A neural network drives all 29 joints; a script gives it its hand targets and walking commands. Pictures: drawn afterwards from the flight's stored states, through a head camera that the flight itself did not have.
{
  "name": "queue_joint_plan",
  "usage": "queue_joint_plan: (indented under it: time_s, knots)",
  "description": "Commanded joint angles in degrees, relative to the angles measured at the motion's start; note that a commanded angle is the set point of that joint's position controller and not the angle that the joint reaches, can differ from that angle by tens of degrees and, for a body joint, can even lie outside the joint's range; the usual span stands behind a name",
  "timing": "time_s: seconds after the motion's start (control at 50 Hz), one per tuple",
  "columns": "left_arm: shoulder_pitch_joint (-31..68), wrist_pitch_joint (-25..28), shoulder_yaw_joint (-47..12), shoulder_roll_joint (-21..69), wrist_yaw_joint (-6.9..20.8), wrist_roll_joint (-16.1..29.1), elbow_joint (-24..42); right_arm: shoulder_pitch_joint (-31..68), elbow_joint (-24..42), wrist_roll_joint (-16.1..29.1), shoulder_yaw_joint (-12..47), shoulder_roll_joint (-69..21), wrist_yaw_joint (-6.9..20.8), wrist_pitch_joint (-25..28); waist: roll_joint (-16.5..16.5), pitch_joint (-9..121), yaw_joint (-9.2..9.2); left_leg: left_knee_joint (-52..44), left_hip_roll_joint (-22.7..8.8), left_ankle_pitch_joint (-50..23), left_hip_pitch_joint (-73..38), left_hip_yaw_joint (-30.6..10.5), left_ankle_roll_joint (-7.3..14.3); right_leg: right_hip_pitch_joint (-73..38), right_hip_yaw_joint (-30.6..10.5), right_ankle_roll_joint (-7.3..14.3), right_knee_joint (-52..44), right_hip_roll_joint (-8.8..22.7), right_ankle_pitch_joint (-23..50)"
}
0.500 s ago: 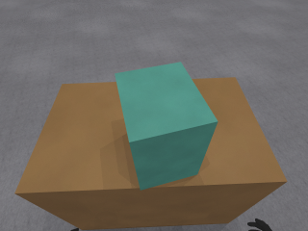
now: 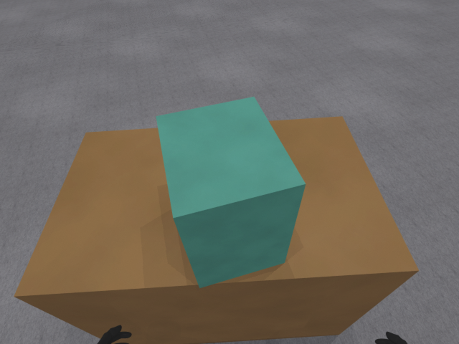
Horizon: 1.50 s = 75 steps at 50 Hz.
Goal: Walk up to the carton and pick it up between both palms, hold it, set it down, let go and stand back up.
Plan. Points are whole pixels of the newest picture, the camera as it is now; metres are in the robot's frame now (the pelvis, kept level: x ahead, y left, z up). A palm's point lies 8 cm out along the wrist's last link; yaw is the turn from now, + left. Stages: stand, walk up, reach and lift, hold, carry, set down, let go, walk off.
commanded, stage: walk up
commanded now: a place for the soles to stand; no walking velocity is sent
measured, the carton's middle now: (225, 195) +0.38 +0.04 +0.02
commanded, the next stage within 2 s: reach and lift in 1.10 s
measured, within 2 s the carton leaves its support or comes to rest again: neither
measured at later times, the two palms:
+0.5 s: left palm out of the picture +0.08 +0.29 -0.09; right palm out of the picture +0.09 -0.25 -0.09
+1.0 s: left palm out of the picture +0.06 +0.29 -0.10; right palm out of the picture +0.09 -0.24 -0.09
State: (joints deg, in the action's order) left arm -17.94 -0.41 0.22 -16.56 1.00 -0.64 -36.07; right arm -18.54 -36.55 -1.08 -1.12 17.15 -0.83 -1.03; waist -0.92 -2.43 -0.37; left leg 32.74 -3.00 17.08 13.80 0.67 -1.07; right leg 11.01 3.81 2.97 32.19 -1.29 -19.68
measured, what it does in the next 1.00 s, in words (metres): stands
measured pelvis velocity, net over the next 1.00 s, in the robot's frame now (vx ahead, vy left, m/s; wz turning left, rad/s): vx -0.01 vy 0.03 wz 0.03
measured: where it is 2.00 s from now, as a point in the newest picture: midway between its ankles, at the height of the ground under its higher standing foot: outside the picture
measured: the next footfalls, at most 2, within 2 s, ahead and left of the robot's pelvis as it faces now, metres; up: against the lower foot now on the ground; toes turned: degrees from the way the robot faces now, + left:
none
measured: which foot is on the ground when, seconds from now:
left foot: down 0.00-1.00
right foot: down 0.00-1.00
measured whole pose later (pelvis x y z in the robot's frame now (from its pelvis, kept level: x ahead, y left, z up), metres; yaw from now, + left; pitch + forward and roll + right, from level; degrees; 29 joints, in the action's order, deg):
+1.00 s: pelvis -0.01 +0.03 +0.00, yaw +2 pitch -1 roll +0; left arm -19.3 -0.5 -0.6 -17.5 0.9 -0.6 -39.0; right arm -19.2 -36.2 -0.9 0.3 17.3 -0.2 0.4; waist 0.1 -1.4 0.3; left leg 31.6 -0.6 15.6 14.6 0.0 0.1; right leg 10.8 4.6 0.5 30.2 1.1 -17.9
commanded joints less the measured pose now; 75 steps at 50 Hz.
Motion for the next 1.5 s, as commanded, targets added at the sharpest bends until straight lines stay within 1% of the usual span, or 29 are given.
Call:
queue_joint_plan:
  time_s: [0.0, 0.02, 0.06, 0.14, 0.2, 0.28, 0.38, 0.68, 1.08, 1.1, 1.12, 1.14, 1.16, 1.18, 1.2, 1.22, 1.24, 1.26, 1.28, 1.3, 1.36, 1.4, 1.42, 1.44, 1.48]
  knots:
    - [-0.8, 1.3, 2.2, -8.5, -0.6, 0.5, 3.9, 0.3, 3.7, -0.8, -1.3, 5.6, -0.1, 2.3, 5.1, 1.6, 0.57, -3.4, -1.7, -11.1, -2.4, -2.0, 1.8, 1.0, -9.0, 0.0, -9.3, 9.4, 22.6]
    - [-1.4, 1.1, 2.1, -8.2, -0.6, 0.4, 3.5, 0.0, 3.3, -0.6, -1.3, 5.7, 0.0, 2.4, 4.8, 3.2, 0.76, -3.0, -1.7, -12.4, -2.7, -1.7, 1.9, -1.0, -8.0, -0.4, -8.5, 8.6, 24.0]
    - [-1.0, 0.9, 2.0, -8.2, -0.6, 0.2, 3.6, -0.4, 3.1, -0.2, -1.2, 5.5, 0.0, 2.4, 4.4, 4.5, 0.57, -3.1, -1.7, -12.4, -2.8, -1.2, 2.0, -2.4, -7.0, 0.1, -7.5, 8.1, 23.4]
    - [0.2, 0.2, 1.9, -7.8, -0.4, 0.5, 4.1, -0.5, 3.1, -0.1, -1.2, 6.0, -0.2, 1.9, 3.0, 1.7, 0.22, -3.5, -1.9, -9.6, -2.8, -1.8, 2.2, 2.2, -7.1, 1.0, -8.7, 7.9, 13.7]
    - [0.2, 0.1, 1.9, -7.6, -0.2, 0.4, 4.1, -0.7, 3.1, 0.0, -1.3, 6.6, 0.0, 2.0, 1.6, 0.1, 0.22, -4.5, -2.6, -9.6, -2.1, -3.2, 2.7, 3.8, -6.7, 0.7, -8.6, 7.0, 9.6]
    - [-0.4, 0.3, 1.8, -7.6, -0.1, 0.0, 3.7, -0.5, 3.3, 0.2, -1.3, 7.2, 0.2, 2.4, -0.1, 0.7, 0.59, -5.7, -3.4, -10.3, -0.5, -4.9, 3.5, 1.9, -6.1, 0.2, -7.2, 6.2, 9.4]
    - [-0.6, 0.5, 1.7, -7.4, -0.1, -0.1, 3.1, -0.4, 3.7, 0.3, -1.3, 7.3, 0.3, 2.5, -0.8, 1.4, 0.69, -6.5, -3.6, -10.0, 0.3, -5.7, 3.9, 0.7, -6.0, -0.2, -6.6, 6.1, 9.4]
    - [-1.6, 0.7, 1.4, -7.4, -0.2, -0.1, 1.3, -1.0, 4.3, 0.2, -1.1, 7.5, 0.4, 2.5, 0.2, 1.0, 0.59, -7.0, -3.0, -8.4, 0.9, -6.4, 4.0, 1.1, -5.7, -0.4, -7.0, 6.6, 8.1]
    - [-2.3, 0.7, 1.3, -7.6, -0.3, 0.0, 0.4, -1.4, 4.3, 0.1, -0.9, 7.1, 0.3, 2.5, 0.6, 0.9, 0.68, -6.1, -2.1, -9.0, 1.1, -6.5, 3.6, 1.5, -5.4, -0.2, -7.3, 7.2, 7.9]
    - [28.2, -7.7, 4.1, -12.4, -2.0, 2.2, 10.6, 27.6, -6.0, -6.5, -6.6, 0.7, 1.4, 11.0, -2.4, 0.1, -0.07, -2.8, 0.2, 3.9, 4.5, 2.5, 0.0, 13.3, -0.9, 0.5, -2.3, 2.0, -4.6]
    - [21.7, -12.1, 2.0, -8.7, -3.7, 1.7, 11.7, 22.7, -9.0, -6.0, -7.3, 3.0, 3.4, 13.1, -2.1, -4.6, -1.44, -3.9, 0.2, 9.3, 6.9, 2.3, 0.1, 12.8, 0.1, 0.7, -1.1, 1.9, -6.5]
    - [19.4, -14.4, 1.5, -6.8, -3.6, 1.0, 11.1, 21.2, -9.4, -5.2, -8.0, 3.8, 4.1, 13.3, 1.1, -1.3, -0.73, -1.7, -0.5, 6.7, 5.7, 1.1, 0.0, 10.8, 1.9, 0.0, 1.3, 2.6, -4.5]
    - [17.4, -15.8, 1.6, -6.1, -3.3, 0.6, 11.7, 17.8, -9.5, -4.7, -8.0, 4.6, 4.3, 13.6, 1.9, 0.8, -0.91, -0.8, -0.4, 3.6, 2.6, 1.4, 0.2, 10.6, 1.8, -0.2, 0.4, 2.7, -1.4]
    - [15.2, -16.6, 1.9, -5.6, -3.0, 0.3, 12.9, 15.4, -9.8, -4.2, -7.8, 5.1, 4.2, 14.3, 2.0, 3.6, -0.86, -0.6, -0.3, -1.0, -2.1, 1.5, 0.4, 9.8, 1.8, -0.5, -1.4, 2.5, 3.3]
    - [12.1, -16.8, 2.4, -4.9, -2.7, 0.1, 13.8, 13.1, -10.5, -3.3, -7.5, 5.8, 4.1, 15.2, 2.0, 6.1, -0.86, -1.0, 0.2, -7.7, -7.1, 1.2, 0.4, 8.0, 2.0, -0.8, -3.1, 1.7, 9.4]
    - [8.8, -16.6, 3.4, -4.2, -2.6, -0.5, 14.6, 11.4, -11.0, -2.0, -6.7, 6.8, 4.2, 16.0, 2.0, 8.5, -0.63, -2.0, 1.1, -16.0, -12.3, 0.5, 0.2, 4.9, 2.3, -1.1, -4.9, 0.5, 16.0]
    - [5.9, -16.1, 4.6, -3.8, -2.5, -1.3, 14.7, 10.5, -11.4, -0.7, -5.6, 7.6, 4.4, 16.5, 2.0, 9.8, -0.35, -3.0, 2.2, -22.1, -16.0, 0.0, -0.1, 2.4, 2.0, -1.5, -6.8, 0.1, 21.1]
    - [4.3, -15.5, 5.5, -3.4, -2.5, -1.7, 14.3, 10.9, -11.6, 0.2, -4.6, 8.4, 4.7, 16.7, 2.0, 10.0, -0.25, -4.0, 3.2, -24.8, -17.7, -0.1, -0.2, 1.3, 1.4, -1.7, -8.5, -0.1, 22.8]
    - [3.5, -15.0, 6.0, -3.0, -2.6, -1.9, 13.0, 11.1, -10.8, 0.7, -3.5, 8.3, 4.9, 16.6, 2.5, 9.2, 0.08, -5.3, 3.9, -24.7, -17.2, 0.1, -0.2, 0.1, 0.9, -1.9, -9.7, -0.2, 24.0]
    - [3.9, -14.5, 6.2, -2.7, -2.8, -2.1, 11.7, 12.0, -9.9, 0.8, -2.9, 8.0, 5.1, 16.3, 2.7, 7.8, 0.59, -6.5, 4.4, -23.5, -15.9, 0.6, -0.3, -1.0, 0.4, -2.1, -10.6, -0.4, 23.7]
    - [7.2, -13.2, 6.7, -2.5, -3.0, -2.1, 9.9, 15.1, -6.3, 0.3, -2.1, 5.8, 5.6, 15.1, 2.2, 1.9, 2.35, -10.1, 4.9, -17.3, -11.8, 2.1, -0.2, -1.1, -0.3, -1.9, -14.0, -0.4, 15.2]
    - [10.3, -12.1, 6.6, -2.2, -3.4, -1.6, 10.6, 16.0, -3.6, 0.1, -1.8, 4.2, 6.0, 14.3, 1.7, -0.7, 2.96, -11.9, 4.4, -12.7, -10.6, 2.7, 0.3, 0.8, -1.1, -1.7, -15.7, 0.3, 9.6]
    - [11.7, -11.4, 6.3, -1.9, -3.7, -1.4, 11.4, 16.1, -2.5, 0.2, -1.8, 3.5, 6.3, 13.9, 1.3, -1.1, 2.94, -12.5, 4.1, -10.8, -10.3, 3.0, 0.6, 1.6, -1.6, -1.5, -16.1, 0.7, 7.7]
    - [13.0, -10.3, 5.5, -0.8, -4.4, -1.6, 13.5, 15.0, -1.2, 0.7, -2.2, 3.5, 6.5, 13.7, -0.4, -0.4, 2.47, -13.4, 3.8, -10.2, -10.7, 2.3, -0.2, 2.2, -1.6, -1.1, -16.0, 0.8, 6.4]
    - [13.5, -8.5, 4.7, 0.4, -5.4, -1.5, 14.5, 14.2, -1.0, 1.3, -2.2, 3.4, 7.1, 13.6, -0.9, 0.3, 1.84, -13.6, 3.3, -9.7, -11.6, 2.3, -0.1, 2.9, -2.0, -0.6, -16.3, 1.1, 5.9]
